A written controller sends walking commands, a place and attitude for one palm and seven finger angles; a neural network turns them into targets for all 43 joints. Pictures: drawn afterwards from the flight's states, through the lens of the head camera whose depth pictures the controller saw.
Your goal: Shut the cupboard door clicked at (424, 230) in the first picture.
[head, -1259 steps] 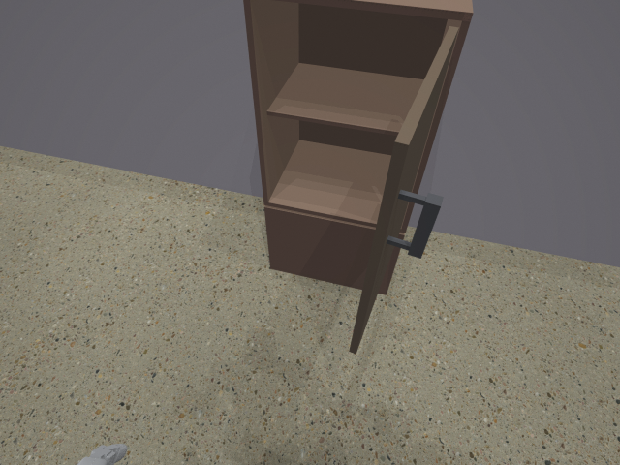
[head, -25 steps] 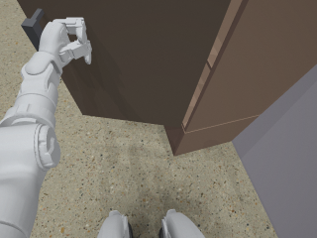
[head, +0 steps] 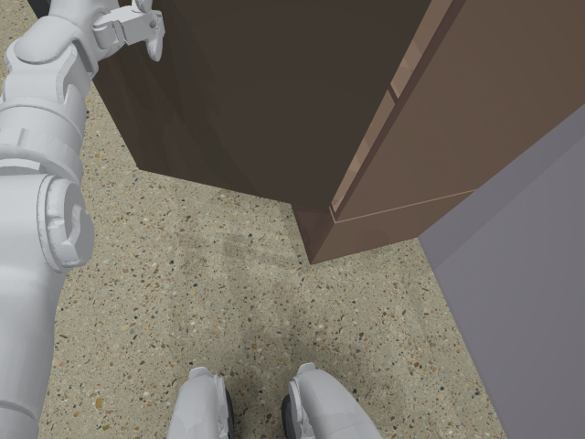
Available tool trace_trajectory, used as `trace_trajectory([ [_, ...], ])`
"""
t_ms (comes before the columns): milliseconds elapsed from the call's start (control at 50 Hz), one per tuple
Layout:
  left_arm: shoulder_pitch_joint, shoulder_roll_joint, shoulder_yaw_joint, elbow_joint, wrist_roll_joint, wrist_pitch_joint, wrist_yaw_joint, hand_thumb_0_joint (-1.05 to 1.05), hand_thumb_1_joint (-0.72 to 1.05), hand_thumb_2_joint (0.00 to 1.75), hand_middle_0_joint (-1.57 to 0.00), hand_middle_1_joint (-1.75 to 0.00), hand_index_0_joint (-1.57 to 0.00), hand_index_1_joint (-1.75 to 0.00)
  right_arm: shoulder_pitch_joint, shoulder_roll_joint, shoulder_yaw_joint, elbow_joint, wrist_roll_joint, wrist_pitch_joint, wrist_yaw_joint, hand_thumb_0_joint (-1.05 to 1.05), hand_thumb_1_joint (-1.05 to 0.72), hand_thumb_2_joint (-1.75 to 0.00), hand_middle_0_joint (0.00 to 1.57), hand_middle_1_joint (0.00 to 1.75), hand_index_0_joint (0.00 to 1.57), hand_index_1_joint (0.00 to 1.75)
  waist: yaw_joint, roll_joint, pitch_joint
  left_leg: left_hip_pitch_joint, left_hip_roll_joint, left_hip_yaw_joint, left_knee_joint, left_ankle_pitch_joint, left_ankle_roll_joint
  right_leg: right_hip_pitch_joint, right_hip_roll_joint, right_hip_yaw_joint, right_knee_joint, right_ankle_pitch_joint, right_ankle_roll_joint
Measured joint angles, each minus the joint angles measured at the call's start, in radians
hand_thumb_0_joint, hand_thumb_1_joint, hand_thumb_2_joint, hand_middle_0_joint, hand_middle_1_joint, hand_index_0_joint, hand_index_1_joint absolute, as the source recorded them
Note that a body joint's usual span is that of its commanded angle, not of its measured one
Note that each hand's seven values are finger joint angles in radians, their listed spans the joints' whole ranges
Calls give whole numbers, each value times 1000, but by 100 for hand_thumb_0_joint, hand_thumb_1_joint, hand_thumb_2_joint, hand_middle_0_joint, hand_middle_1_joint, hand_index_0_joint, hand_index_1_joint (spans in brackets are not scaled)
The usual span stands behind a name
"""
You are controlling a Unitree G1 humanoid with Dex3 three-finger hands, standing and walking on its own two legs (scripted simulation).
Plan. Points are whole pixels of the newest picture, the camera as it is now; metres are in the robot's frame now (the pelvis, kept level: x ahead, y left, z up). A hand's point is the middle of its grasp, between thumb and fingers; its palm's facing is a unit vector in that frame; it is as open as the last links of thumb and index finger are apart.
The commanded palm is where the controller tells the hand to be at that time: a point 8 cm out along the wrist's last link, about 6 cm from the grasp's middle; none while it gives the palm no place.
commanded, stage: push the door shut along its arc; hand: left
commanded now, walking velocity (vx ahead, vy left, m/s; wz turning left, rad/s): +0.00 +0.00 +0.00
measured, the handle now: out of the picture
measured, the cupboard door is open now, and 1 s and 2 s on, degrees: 63 54 54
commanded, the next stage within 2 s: pull the fist back off the door in 0.06 s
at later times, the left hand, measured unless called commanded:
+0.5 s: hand (196, 15) +0.61 +0.03 +0.13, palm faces +0.01 -1.00 -0.10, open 3.1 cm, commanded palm +0.58 +0.08 +0.14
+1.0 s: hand (187, 71) +0.52 +0.05 +0.13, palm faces +0.02 -1.00 -0.02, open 3.1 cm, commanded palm +0.50 +0.10 +0.14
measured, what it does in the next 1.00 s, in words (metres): stands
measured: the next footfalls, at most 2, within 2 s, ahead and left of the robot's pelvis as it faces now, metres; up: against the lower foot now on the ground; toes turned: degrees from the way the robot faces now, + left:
none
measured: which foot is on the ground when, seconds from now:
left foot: down 0.00-1.00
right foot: down 0.00-1.00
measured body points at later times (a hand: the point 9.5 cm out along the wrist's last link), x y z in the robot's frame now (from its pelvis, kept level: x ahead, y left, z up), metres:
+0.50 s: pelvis +0.01 +0.00 +0.00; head +0.17 +0.00 +0.43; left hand +0.60 +0.09 +0.14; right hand -0.07 -0.22 -0.10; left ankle +0.05 +0.10 -0.64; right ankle +0.00 -0.10 -0.64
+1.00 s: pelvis +0.03 -0.02 +0.04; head +0.13 -0.03 +0.48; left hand +0.52 +0.10 +0.13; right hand +0.07 -0.30 -0.08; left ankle +0.05 +0.10 -0.64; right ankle +0.00 -0.10 -0.64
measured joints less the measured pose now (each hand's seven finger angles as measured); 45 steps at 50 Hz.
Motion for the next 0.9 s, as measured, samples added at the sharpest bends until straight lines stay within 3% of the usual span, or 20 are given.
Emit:
trace_trajectory([
  [180, -70, -16, -43, 13, 19, 30, 19, 2, 101, 101, -130, -150, -130, -150, 7, 15, 2, 23, -12, -11, 0, 0, -90, -90, 20, 30, 21, 30, -17, 5, 0, -35, -7, 2, 15, -3, 8, -33, -7, 1, 16, -5, 7],
  [200, -76, -31, -13, 15, 14, 42, 48, 3, 101, 101, -130, -150, -130, -150, 15, 16, 1, 16, -13, -10, 2, 0, -90, -90, 20, 30, 21, 30, -14, 9, -3, -39, -6, 1, 16, -3, 8, -37, -6, 1, 15, -4, 8],
  [260, -85, -96, 78, 18, 8, 59, 263, 3, 95, 99, -130, -150, -130, -150, 46, 21, 0, -13, -33, -14, 33, 0, -90, -90, 20, 30, 21, 30, -11, 17, -18, -55, -6, 2, 14, -2, 7, -52, -7, 1, 10, -1, 11],
  [300, -82, -137, 120, 7, 32, 52, 419, 2, 91, 97, -130, -150, -130, -150, 64, 28, -2, -33, -56, -12, 62, 0, -91, -90, 20, 30, 21, 30, -17, 17, -30, -64, -8, 4, 11, 0, 6, -62, -8, 3, 12, -1, 12],
  [360, -53, -179, 136, -27, 125, -2, 607, 2, 89, 95, -130, -150, -129, -150, 88, 42, -9, -55, -92, -5, 112, 0, -91, -90, 20, 30, 21, 30, -31, 23, -45, -76, -7, 7, 13, -2, 4, -77, -9, 6, 17, -5, 11],
  [400, -22, -186, 126, -44, 185, -41, 663, 2, 90, 94, -130, -150, -129, -150, 99, 50, -13, -64, -104, 9, 138, 0, -91, -90, 20, 30, 21, 30, -39, 28, -48, -73, -5, 10, 12, -5, 3, -77, -7, 10, 18, -7, 9],
  [440, 11, -181, 120, -55, 217, -62, 665, 1, 91, 94, -129, -150, -129, -150, 108, 58, -15, -68, -103, 32, 152, 0, -91, -90, 20, 30, 21, 30, -44, 32, -43, -56, -3, 14, 3, -6, 1, -63, -4, 15, 11, -6, 7],
  [480, 46, -178, 119, -59, 214, -56, 632, 1, 92, 94, -129, -150, -129, -150, 120, 63, -14, -72, -93, 57, 154, 0, -91, -90, 20, 30, 21, 30, -41, 35, -37, -25, 0, 21, -17, -3, 0, -36, -2, 22, -6, -2, 5],
  [580, 149, -199, 161, -68, 123, -26, 560, 1, 91, 92, -129, -150, -130, -150, 154, 58, -12, -83, -62, 96, 136, 0, -91, -90, 20, 30, 21, 30, -13, 40, -29, 88, 5, 37, -101, 11, -5, 66, 3, 41, -85, 19, 1],
  [640, 221, -236, 154, -121, 82, -76, 557, 1, 91, 91, -130, -150, -129, -150, 168, 50, -21, -83, -56, 93, 131, 0, -91, -90, 20, 30, 21, 30, 11, 35, -33, 151, 5, 41, -143, 18, -11, 126, 5, 48, -125, 26, -4],
  [720, 281, -275, 111, -153, 82, -154, 556, 2, 90, 91, -130, -150, -129, -150, 156, 36, -36, -73, -51, 94, 135, 0, -91, -90, 20, 30, 21, 30, 36, 20, -45, 206, 1, 36, -171, 17, -19, 181, 3, 44, -149, 22, -12],
  [800, 339, -306, 69, -161, 80, -142, 535, 1, 90, 91, -130, -150, -130, -150, 123, 20, -52, -84, -38, 115, 131, 0, -91, -90, 20, 30, 21, 30, 55, 5, -50, 251, -3, 31, -195, 21, -25, 225, 0, 39, -167, 20, -17],
  [900, 462, -369, 59, -240, 27, -144, 525, 1, 90, 90, -130, -150, -130, -150, 68, 3, -67, -109, -22, 117, 115, 0, -91, -90, 20, 30, 20, 30, 89, -8, -37, 307, -7, 33, -229, 31, -29, 277, -3, 42, -193, 27, -21],
])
